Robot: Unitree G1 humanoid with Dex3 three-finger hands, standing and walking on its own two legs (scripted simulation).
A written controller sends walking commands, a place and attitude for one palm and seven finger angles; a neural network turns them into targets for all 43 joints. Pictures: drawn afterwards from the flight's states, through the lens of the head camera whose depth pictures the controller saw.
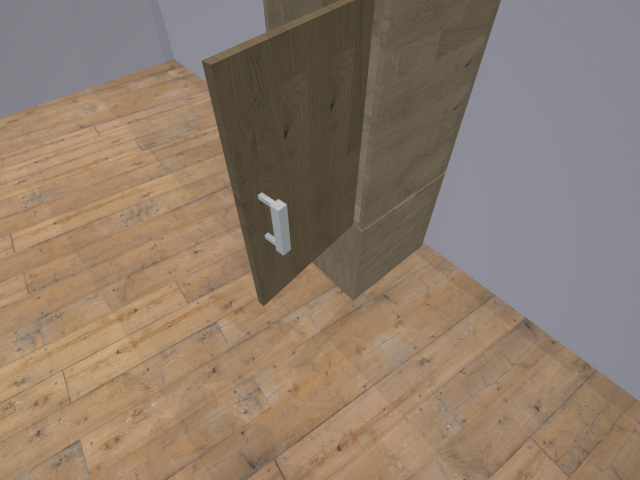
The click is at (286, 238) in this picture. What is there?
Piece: cupboard door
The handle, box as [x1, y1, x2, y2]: [258, 193, 290, 255]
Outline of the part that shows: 260,193 258,195 258,198 270,207 274,231 273,236 267,233 265,234 265,238 276,246 276,250 283,255 290,249 286,204 278,199 274,201 263,193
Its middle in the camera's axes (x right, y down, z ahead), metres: -0.09 -0.03 +0.73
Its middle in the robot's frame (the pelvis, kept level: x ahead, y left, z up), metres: +0.56 +0.12 -0.07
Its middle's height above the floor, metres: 0.71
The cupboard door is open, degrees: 98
